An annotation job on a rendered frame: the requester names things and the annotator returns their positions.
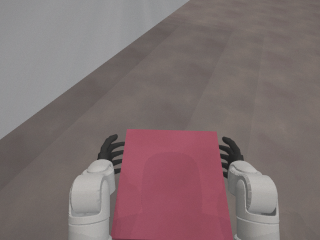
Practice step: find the left robot hand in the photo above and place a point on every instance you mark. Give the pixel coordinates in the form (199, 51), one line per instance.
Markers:
(107, 154)

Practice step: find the left robot forearm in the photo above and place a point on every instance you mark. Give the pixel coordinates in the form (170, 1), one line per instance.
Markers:
(89, 202)

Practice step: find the carton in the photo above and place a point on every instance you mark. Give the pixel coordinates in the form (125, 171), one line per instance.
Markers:
(171, 187)

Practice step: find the right robot hand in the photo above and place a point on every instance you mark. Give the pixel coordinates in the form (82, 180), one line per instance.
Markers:
(233, 151)

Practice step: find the right robot forearm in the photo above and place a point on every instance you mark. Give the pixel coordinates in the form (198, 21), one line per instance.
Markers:
(256, 203)

